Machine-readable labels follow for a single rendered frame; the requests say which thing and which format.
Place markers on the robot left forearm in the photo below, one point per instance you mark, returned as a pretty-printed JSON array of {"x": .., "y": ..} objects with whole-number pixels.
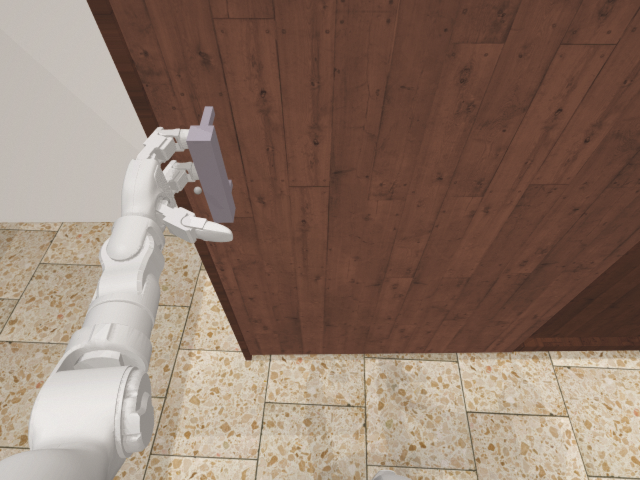
[{"x": 122, "y": 313}]

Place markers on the robot left hand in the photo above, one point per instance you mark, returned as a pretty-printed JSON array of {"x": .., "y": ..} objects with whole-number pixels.
[{"x": 145, "y": 185}]

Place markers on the left robot upper arm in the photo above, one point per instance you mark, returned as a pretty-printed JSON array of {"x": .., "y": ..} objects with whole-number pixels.
[{"x": 86, "y": 424}]

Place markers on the wardrobe door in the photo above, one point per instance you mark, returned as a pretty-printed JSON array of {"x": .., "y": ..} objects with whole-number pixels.
[
  {"x": 608, "y": 307},
  {"x": 409, "y": 176}
]

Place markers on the handle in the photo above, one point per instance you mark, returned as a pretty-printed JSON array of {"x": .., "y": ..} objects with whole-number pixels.
[{"x": 205, "y": 151}]

